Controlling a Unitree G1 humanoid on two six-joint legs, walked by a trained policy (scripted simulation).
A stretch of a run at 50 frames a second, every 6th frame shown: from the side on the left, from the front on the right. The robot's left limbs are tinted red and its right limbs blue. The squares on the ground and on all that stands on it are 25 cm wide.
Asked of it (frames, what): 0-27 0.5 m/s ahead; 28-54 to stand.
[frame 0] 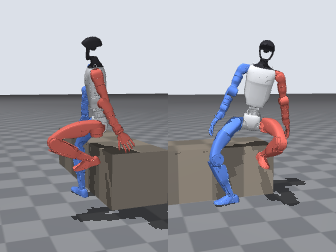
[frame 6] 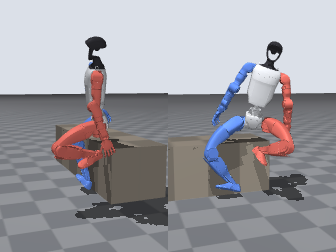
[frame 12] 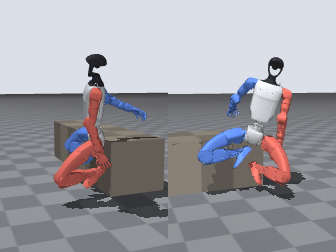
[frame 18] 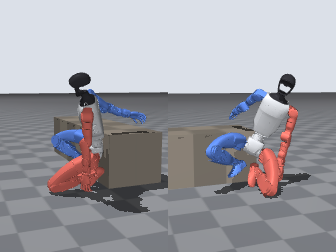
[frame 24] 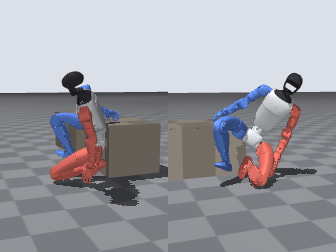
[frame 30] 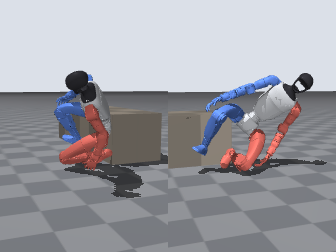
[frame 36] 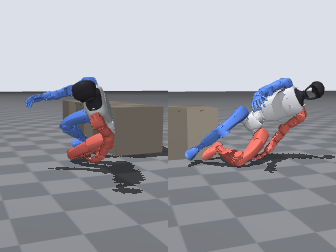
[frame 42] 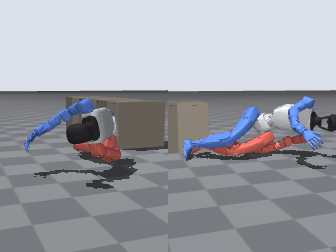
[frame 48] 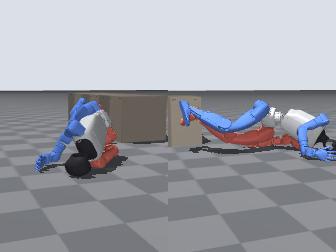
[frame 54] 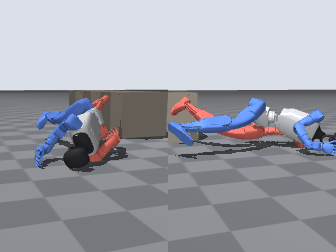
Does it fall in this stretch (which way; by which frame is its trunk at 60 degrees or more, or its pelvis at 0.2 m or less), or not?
yes: goes over to its left; its trunk at 60 degrees or more by frame 36
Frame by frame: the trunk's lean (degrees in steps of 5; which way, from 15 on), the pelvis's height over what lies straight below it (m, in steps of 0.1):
0: 15 to its left, 0.7
6: 20 to its left, 0.6
12: 15 to its left, 0.5
18: 30 forward and to its left, 0.4
24: 40 forward and to its left, 0.4
30: 55 forward and to its left, 0.4
36: 65 to its left, 0.3
42: 95 to its left, 0.3
48: 120 to its left, 0.3
54: 110 to its left, 0.2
